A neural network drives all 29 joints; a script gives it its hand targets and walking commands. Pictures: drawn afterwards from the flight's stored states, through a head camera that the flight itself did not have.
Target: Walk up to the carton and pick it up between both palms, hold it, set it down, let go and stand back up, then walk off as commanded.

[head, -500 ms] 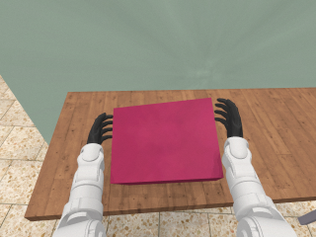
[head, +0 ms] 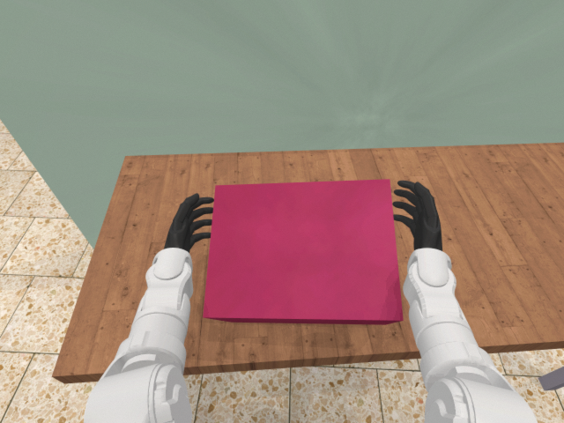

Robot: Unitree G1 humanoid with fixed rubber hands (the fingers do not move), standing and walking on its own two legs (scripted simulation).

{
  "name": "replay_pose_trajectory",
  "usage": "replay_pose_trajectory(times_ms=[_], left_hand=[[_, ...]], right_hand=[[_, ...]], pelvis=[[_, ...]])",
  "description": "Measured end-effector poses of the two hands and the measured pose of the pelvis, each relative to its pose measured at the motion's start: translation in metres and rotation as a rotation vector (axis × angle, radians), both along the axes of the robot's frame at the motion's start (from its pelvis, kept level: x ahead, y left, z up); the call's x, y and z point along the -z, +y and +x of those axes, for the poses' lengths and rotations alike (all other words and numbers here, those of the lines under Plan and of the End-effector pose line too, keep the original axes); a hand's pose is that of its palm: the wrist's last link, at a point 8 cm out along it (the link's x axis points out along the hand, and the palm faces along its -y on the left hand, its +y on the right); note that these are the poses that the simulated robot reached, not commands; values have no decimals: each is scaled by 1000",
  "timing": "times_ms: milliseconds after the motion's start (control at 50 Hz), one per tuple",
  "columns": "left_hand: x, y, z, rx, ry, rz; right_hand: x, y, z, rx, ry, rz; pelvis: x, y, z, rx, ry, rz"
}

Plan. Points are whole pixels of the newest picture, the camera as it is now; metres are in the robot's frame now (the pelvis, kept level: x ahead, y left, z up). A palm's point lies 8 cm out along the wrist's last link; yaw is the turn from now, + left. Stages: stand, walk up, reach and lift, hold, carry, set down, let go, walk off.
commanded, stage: set down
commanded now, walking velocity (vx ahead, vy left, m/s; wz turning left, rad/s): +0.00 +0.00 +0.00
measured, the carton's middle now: (303, 257) +0.39 -0.03 -0.03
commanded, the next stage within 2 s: none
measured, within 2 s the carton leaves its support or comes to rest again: neither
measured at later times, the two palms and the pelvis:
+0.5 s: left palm (191, 232) +0.42 +0.15 +0.02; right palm (419, 248) +0.37 -0.21 +0.03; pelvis +0.02 +0.00 +0.00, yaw -1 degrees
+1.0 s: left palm (192, 236) +0.41 +0.15 +0.02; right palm (421, 255) +0.35 -0.21 +0.02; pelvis +0.00 +0.00 +0.00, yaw -1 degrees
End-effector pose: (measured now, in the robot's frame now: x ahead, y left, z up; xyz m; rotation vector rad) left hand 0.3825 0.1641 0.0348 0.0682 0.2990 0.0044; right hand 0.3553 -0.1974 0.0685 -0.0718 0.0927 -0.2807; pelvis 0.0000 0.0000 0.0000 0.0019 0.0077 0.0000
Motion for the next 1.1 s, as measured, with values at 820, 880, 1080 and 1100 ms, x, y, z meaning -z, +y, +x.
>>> replay_pose_trajectory(times_ms=[820,880,1080,1100], left_hand=[[18,-11,31,29,-74,-52],[18,-11,30,32,-76,-54],[19,-12,31,31,-73,-55],[19,-12,31,31,-71,-55]], right_hand=[[45,-11,4,56,78,12],[45,-11,2,61,74,15],[46,-11,1,60,74,18],[46,-11,1,59,76,19]], pelvis=[[3,-2,10,2,141,-9],[3,-1,6,4,147,-10],[5,3,-1,13,170,-8],[5,4,-1,13,172,-8]])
